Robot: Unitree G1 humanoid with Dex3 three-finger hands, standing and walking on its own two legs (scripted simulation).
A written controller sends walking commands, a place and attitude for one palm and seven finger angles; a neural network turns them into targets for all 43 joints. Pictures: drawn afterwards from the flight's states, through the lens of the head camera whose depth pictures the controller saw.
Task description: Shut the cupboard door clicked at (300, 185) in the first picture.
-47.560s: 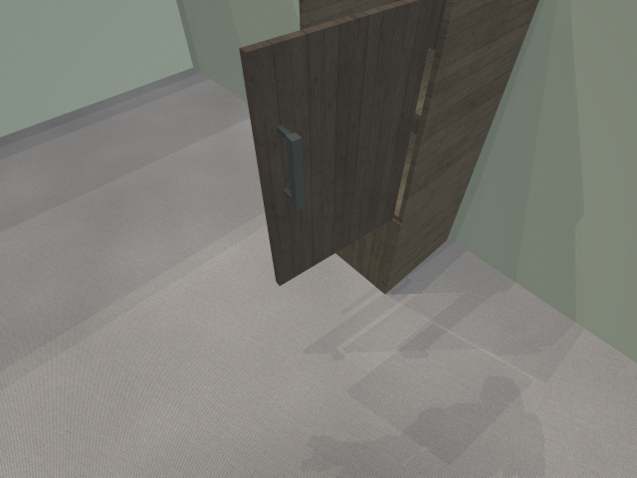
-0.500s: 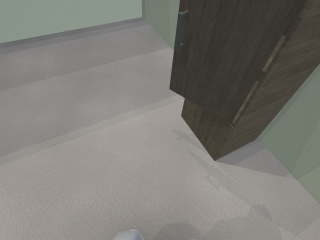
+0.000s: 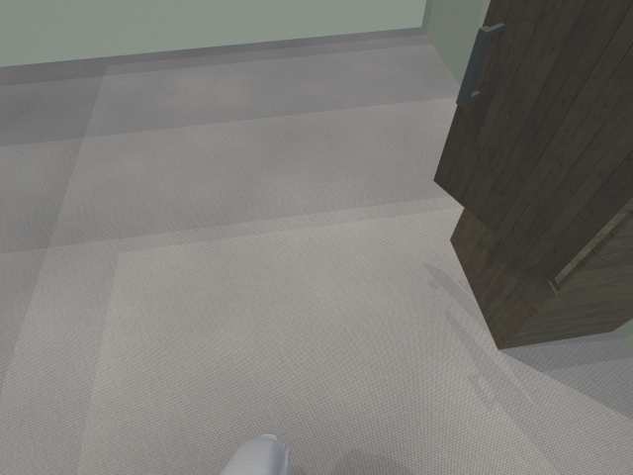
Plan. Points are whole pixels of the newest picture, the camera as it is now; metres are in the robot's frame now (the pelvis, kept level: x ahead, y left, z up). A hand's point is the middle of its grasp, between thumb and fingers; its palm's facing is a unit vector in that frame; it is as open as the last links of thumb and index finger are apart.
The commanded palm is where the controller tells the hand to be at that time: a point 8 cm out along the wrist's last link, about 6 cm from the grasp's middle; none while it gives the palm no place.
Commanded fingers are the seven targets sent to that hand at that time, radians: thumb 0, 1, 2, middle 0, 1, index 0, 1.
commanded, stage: walk to a spot facing it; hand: left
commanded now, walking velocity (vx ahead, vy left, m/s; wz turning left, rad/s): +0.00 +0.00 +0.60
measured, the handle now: (479, 66) +0.84 -0.32 +0.03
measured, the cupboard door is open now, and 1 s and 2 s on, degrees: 24 24 24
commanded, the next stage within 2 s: turn to face it in 1.32 s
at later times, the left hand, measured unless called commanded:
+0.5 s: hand out of the picture -0.01 +0.19 -0.15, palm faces +0.38 -0.88 -0.29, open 7.4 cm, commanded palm none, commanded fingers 0.00 0.90 0.90 -0.20 -0.30 -0.20 -0.30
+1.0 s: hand out of the picture +0.07 +0.29 -0.16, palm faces +0.60 -0.77 -0.22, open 7.4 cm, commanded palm none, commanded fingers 0.00 0.90 0.90 -0.20 -0.30 -0.20 -0.30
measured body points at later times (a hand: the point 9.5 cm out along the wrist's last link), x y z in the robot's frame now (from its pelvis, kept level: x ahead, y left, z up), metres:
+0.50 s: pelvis +0.03 -0.01 +0.00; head +0.06 -0.02 +0.45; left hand -0.03 +0.24 -0.13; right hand +0.20 -0.22 -0.15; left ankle -0.02 +0.12 -0.64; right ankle +0.04 -0.11 -0.74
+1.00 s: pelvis +0.13 +0.09 +0.00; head +0.16 +0.10 +0.45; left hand +0.04 +0.33 -0.14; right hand +0.32 -0.08 -0.15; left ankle +0.09 +0.18 -0.74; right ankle +0.28 +0.00 -0.68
